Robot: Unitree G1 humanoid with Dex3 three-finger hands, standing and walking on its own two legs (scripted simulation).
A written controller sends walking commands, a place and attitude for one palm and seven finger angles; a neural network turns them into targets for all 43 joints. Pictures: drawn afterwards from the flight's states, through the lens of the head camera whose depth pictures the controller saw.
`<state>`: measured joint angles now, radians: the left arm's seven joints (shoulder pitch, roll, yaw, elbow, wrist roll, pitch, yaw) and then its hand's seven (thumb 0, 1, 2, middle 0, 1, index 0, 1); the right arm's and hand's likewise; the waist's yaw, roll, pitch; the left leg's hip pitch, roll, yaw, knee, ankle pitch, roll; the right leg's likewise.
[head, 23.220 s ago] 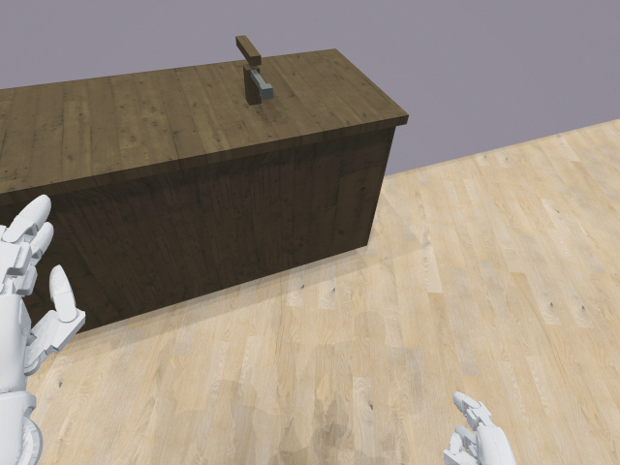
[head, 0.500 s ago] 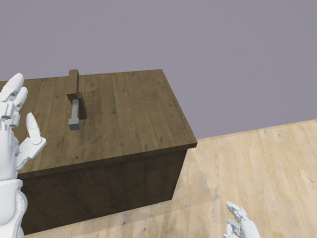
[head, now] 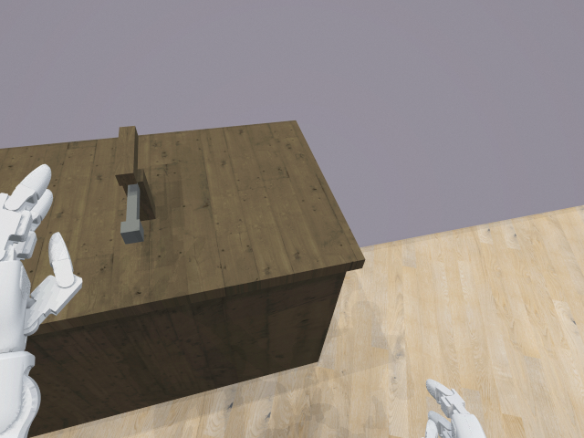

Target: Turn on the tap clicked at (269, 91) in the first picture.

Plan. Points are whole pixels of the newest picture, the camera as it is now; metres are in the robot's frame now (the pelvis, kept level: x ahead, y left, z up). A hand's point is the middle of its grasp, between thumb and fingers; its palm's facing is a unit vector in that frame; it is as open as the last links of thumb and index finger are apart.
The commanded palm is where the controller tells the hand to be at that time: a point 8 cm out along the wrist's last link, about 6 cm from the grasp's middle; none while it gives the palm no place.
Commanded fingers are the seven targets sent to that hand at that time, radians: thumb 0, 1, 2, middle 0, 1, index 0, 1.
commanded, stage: look again from close up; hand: left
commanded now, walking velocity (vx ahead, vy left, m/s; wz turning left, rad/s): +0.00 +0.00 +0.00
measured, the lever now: (132, 231) +0.39 +0.30 +0.03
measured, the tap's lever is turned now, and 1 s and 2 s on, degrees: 0 0 0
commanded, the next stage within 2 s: come to a stop and stand still in 0.06 s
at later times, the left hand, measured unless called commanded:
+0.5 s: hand (119, 235) +0.28 +0.24 +0.16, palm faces +0.36 -0.84 -0.39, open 7.4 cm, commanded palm +0.22 +0.27 +0.18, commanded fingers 0.00 0.90 0.90 -0.20 -0.30 -0.20 -0.30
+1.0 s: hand (123, 288) +0.23 +0.21 +0.14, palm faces +0.28 -0.89 -0.35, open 7.4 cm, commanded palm +0.18 +0.27 +0.18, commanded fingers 0.00 0.90 0.90 -0.20 -0.30 -0.20 -0.30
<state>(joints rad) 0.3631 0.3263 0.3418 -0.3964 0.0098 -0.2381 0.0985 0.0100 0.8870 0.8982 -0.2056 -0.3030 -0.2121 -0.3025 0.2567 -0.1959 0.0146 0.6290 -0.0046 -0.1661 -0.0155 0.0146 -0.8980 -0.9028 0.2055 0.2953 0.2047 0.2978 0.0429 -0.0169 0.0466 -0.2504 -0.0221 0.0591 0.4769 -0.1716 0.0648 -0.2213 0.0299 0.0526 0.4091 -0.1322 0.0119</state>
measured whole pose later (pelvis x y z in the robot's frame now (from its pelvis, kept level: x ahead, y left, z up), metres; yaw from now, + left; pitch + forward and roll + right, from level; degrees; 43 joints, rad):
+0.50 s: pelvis +0.06 -0.01 +0.00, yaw +0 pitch +1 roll -1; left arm 0.42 0.37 0.35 -0.47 -0.03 -0.21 0.11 0.01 0.89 0.90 -0.21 -0.30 -0.21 -0.30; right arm 0.16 -0.20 0.01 0.57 0.01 -0.12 -0.03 0.01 -0.90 -0.90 0.20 0.30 0.20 0.30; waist 0.02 -0.02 0.06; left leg -0.23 -0.02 0.05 0.45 -0.24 0.05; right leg -0.20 0.04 0.05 0.40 -0.21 0.00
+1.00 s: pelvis +0.02 -0.01 +0.00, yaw +0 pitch -2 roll -1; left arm 0.47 0.33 0.26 -0.39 -0.04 -0.22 0.07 0.01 0.89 0.90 -0.20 -0.30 -0.21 -0.30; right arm 0.25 -0.20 0.00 0.58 0.02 -0.15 -0.01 0.01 -0.90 -0.90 0.21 0.30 0.20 0.30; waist 0.01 0.00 0.02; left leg -0.25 -0.02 0.07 0.48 -0.20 0.05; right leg -0.23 0.04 0.06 0.44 -0.17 0.01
